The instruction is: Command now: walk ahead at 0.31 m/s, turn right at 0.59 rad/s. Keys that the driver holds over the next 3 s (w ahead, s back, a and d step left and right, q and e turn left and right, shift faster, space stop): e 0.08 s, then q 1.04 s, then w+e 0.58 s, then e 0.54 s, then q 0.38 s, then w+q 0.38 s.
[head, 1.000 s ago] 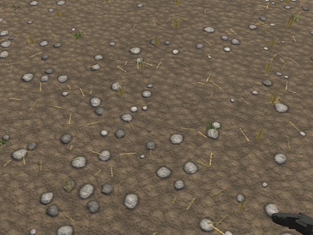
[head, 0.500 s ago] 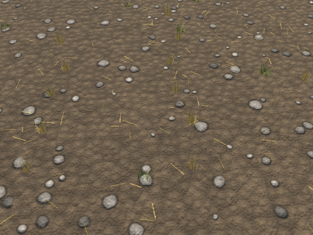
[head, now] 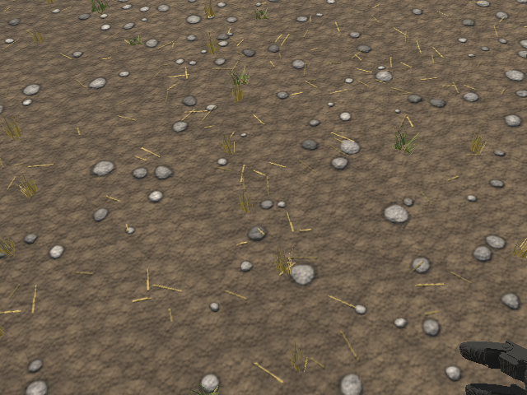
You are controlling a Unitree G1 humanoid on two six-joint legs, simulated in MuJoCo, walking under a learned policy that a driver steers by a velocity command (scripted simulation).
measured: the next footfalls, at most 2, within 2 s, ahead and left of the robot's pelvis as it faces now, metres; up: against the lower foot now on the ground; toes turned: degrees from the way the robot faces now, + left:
left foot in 0.08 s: +0.24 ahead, +0.13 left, +0.00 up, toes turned -8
right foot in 0.42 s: +0.19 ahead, -0.10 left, +0.00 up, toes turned +3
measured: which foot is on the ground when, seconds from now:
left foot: up 0.00-0.06, down 0.08-0.44, up 0.46-0.76, down 0.78-1.00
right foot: down 0.00-0.10, up 0.12-0.40, down 0.42-0.78, up 0.80-1.00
